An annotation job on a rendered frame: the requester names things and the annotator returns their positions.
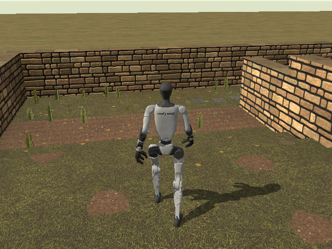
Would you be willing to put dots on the right robot forearm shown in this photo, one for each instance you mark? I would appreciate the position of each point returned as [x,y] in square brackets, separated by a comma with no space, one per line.
[190,134]

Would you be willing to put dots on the left robot upper arm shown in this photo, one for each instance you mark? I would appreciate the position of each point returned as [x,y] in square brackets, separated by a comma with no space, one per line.
[147,118]

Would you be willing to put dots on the robot right hand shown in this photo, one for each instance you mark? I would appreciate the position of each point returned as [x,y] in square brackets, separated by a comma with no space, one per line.
[186,140]

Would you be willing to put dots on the robot left shin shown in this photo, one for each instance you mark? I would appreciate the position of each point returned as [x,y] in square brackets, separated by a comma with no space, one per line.
[156,181]

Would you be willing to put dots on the left robot forearm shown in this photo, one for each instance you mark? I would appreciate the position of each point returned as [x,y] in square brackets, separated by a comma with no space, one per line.
[141,140]

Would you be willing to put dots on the humanoid robot head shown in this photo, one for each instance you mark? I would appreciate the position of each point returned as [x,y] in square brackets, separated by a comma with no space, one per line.
[165,91]

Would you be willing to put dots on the right robot upper arm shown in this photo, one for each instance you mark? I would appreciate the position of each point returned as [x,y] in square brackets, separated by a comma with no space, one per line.
[184,115]

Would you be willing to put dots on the robot left hand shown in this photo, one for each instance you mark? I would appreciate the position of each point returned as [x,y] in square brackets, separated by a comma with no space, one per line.
[138,156]

